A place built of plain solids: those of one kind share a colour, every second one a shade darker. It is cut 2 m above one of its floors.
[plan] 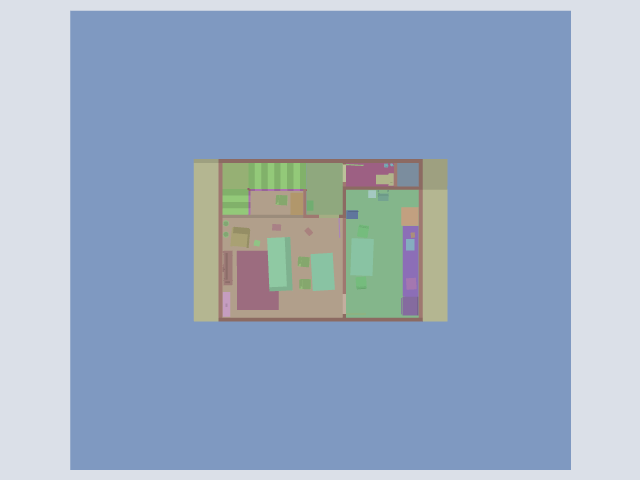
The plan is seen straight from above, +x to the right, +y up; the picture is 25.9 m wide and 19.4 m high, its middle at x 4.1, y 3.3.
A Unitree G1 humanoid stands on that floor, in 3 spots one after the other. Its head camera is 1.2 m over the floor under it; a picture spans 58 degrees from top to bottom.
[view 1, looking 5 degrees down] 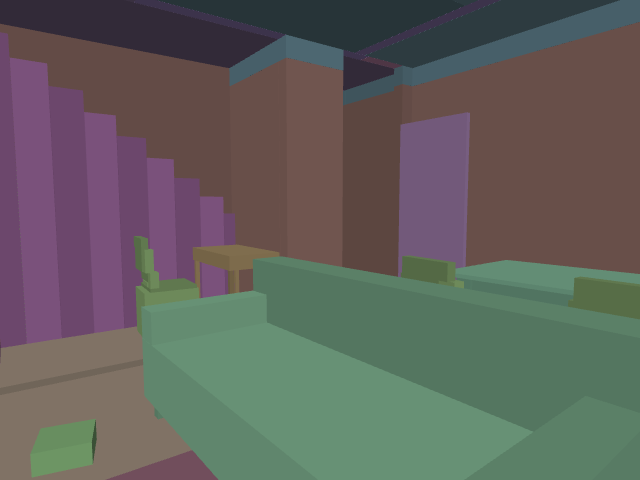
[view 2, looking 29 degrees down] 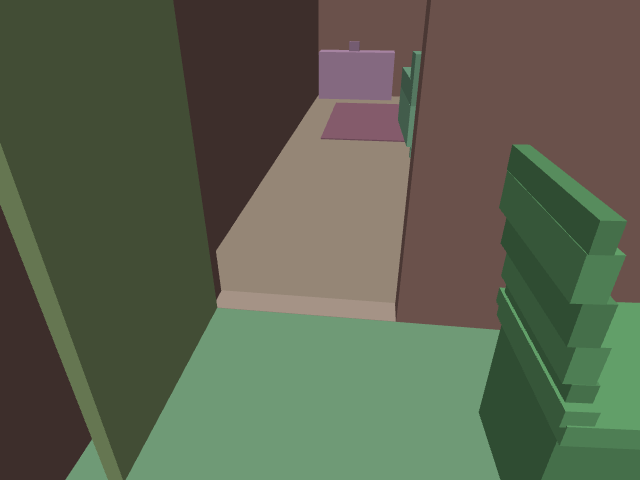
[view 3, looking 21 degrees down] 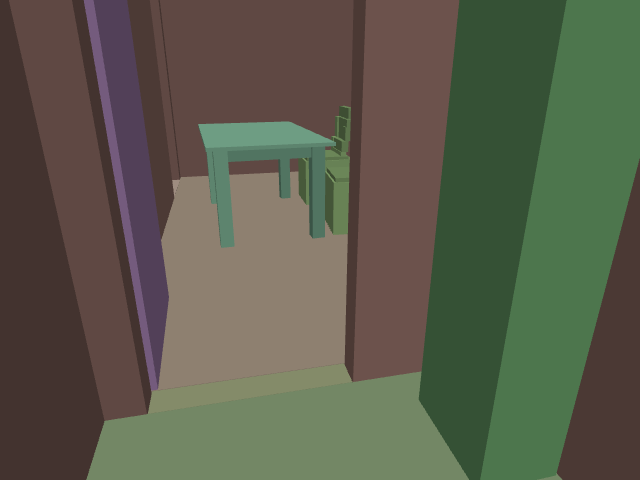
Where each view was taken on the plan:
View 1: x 1.38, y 0.88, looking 54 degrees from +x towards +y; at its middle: wall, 4.12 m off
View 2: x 6.62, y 0.97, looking -173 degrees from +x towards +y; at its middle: floor_living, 2.48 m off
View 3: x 4.53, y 5.72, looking -103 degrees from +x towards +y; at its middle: floor_living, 3.35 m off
